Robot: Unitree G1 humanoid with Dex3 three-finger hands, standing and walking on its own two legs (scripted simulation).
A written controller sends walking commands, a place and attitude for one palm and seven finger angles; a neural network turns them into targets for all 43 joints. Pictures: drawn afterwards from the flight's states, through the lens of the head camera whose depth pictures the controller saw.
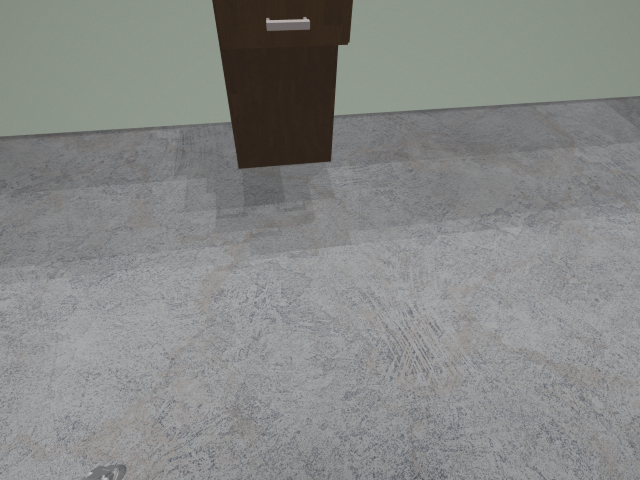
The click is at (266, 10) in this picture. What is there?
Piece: drawer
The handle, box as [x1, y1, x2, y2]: [266, 17, 309, 30]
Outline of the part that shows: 309,20 305,17 303,17 302,19 294,20 270,20 266,18 266,27 267,30 309,29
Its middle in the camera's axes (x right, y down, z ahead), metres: -0.11 -0.69 +1.23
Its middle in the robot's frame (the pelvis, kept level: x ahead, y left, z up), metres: +1.38 +0.18 +0.02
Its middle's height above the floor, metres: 0.79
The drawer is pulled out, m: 0.28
